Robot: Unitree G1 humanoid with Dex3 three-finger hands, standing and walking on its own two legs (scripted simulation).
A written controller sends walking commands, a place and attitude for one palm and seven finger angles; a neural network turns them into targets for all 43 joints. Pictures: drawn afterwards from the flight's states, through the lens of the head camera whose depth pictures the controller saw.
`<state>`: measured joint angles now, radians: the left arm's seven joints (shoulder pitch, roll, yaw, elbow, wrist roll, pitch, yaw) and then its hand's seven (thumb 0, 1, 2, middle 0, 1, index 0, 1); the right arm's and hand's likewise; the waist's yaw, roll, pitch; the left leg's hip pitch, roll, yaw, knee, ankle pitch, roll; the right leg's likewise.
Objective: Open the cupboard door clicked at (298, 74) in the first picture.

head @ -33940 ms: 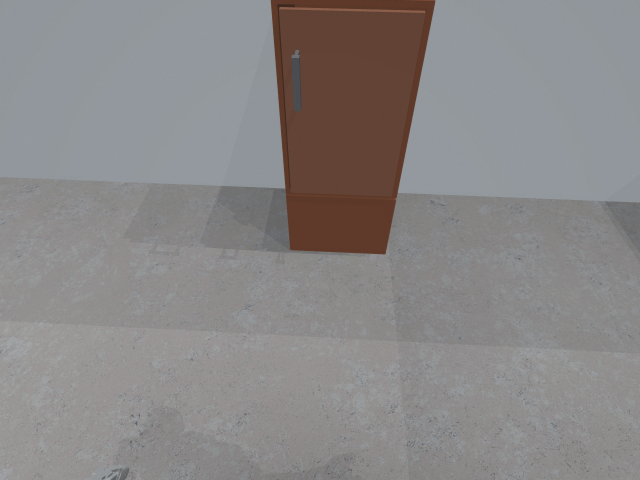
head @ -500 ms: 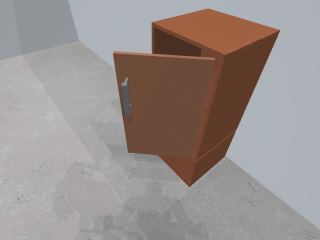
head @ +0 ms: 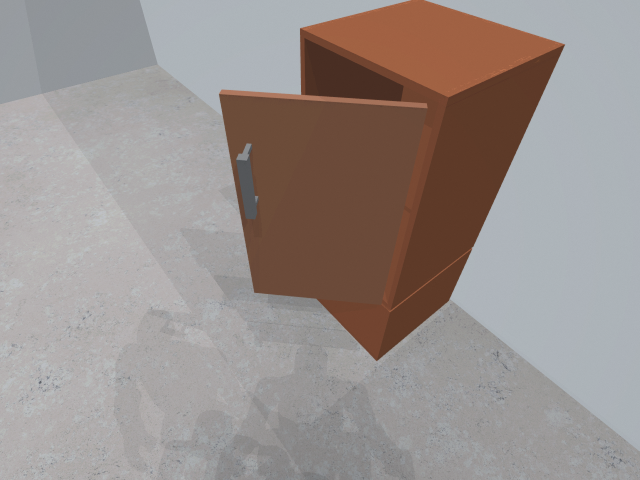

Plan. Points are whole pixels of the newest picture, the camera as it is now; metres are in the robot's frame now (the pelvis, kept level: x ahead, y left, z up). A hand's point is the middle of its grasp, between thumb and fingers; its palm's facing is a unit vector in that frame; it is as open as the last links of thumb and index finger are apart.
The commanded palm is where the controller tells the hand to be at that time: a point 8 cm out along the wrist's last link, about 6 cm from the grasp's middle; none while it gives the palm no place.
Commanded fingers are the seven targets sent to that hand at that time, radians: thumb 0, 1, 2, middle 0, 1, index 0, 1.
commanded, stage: look again from close up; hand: left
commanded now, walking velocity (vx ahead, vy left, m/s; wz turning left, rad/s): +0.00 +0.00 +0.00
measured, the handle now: (249, 182) +0.65 +0.18 -0.01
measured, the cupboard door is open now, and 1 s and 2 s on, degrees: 45 45 45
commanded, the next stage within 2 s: shuffle to correct the standing spot in 0.40 s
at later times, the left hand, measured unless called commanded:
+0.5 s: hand out of the picture +0.01 +0.16 -0.18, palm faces +0.03 -0.98 -0.18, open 7.4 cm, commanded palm none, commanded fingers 0.00 0.90 0.90 -0.20 -0.30 -0.20 -0.30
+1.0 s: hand out of the picture +0.09 +0.19 -0.18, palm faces +0.00 -0.99 -0.15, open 7.4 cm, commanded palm none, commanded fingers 0.00 0.90 0.90 -0.20 -0.30 -0.20 -0.30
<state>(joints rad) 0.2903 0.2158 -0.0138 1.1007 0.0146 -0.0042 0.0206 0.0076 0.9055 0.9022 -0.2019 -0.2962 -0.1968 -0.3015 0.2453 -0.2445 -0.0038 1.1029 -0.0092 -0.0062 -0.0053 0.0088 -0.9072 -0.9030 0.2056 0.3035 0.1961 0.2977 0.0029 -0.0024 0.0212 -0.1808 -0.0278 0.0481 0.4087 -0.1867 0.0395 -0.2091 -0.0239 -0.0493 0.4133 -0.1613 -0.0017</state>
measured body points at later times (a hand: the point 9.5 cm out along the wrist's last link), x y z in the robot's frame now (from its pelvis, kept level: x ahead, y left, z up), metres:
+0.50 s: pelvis +0.01 -0.01 +0.00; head +0.01 +0.00 +0.45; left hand +0.01 +0.21 -0.16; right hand +0.00 -0.22 -0.16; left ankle +0.03 +0.09 -0.74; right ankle +0.04 -0.12 -0.74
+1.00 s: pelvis +0.08 +0.02 +0.00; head +0.09 +0.04 +0.45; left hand +0.09 +0.24 -0.16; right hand -0.02 -0.18 -0.15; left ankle +0.02 +0.09 -0.74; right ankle +0.11 -0.11 -0.69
